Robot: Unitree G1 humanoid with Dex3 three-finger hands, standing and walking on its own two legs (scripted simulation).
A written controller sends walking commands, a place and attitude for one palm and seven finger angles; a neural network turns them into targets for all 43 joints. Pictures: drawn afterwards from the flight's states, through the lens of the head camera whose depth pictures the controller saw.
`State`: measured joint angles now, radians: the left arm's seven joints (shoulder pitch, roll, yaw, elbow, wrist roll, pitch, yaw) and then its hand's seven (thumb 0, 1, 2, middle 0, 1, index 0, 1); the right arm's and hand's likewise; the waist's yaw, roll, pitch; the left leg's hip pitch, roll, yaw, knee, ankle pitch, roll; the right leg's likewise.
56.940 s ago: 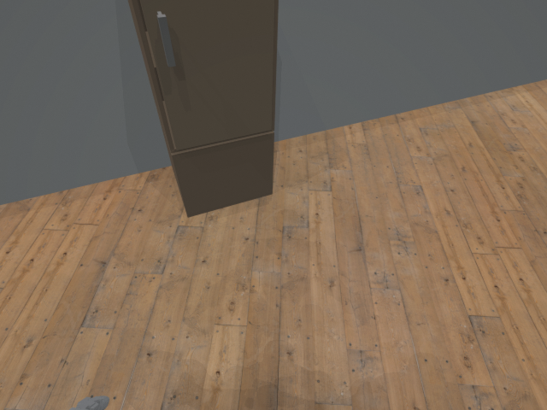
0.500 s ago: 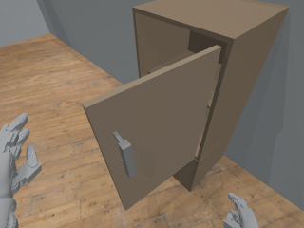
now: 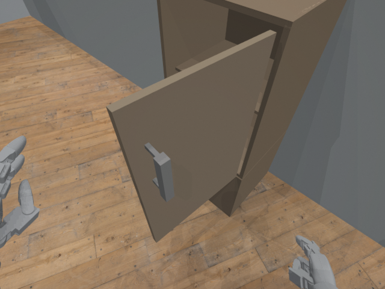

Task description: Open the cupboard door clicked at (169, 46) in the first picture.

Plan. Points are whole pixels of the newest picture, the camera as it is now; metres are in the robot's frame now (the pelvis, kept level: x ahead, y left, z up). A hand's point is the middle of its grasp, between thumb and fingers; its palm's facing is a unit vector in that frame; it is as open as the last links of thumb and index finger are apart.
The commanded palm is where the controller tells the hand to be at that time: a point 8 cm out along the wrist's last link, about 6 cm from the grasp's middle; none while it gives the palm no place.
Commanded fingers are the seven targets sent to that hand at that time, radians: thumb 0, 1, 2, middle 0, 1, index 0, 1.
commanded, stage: step back with the hand held close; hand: left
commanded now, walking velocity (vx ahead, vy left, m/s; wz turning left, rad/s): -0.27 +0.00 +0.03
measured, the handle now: (159, 172) +0.32 +0.10 +0.07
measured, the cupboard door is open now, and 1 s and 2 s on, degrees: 84 84 84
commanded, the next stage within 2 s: stop stepping back and stand still in 0.52 s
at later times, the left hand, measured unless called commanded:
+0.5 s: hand out of the picture +0.06 +0.31 +0.15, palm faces +0.54 -0.75 -0.38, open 7.4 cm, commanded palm -0.01 +0.35 +0.18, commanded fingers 0.00 0.90 0.90 -0.20 -0.30 -0.20 -0.30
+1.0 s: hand out of the picture -0.03 +0.29 +0.16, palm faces +0.45 -0.78 -0.44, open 7.4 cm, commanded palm -0.07 +0.32 +0.18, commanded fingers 0.00 0.90 0.90 -0.20 -0.30 -0.20 -0.30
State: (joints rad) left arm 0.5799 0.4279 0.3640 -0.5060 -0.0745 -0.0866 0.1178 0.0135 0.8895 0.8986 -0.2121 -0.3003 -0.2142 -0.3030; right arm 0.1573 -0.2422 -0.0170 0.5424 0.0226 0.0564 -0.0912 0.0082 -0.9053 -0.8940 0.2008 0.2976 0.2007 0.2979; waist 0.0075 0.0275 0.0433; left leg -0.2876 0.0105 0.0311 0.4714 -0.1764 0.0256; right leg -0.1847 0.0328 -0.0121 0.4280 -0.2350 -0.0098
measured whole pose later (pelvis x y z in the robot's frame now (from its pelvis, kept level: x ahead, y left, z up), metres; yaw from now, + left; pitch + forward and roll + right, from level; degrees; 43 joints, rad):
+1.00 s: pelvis -0.21 +0.02 +0.00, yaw +0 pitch +1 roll +0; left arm 0.61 0.41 0.41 -0.48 -0.07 -0.17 0.15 0.01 0.89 0.90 -0.21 -0.30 -0.22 -0.30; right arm 0.27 -0.22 0.01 0.67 0.01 -0.07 -0.06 0.01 -0.90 -0.89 0.20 0.30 0.20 0.30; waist 0.01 -0.01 -0.07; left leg -0.45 0.01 0.05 0.74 -0.26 0.01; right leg -0.07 0.03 -0.03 0.40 -0.34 -0.04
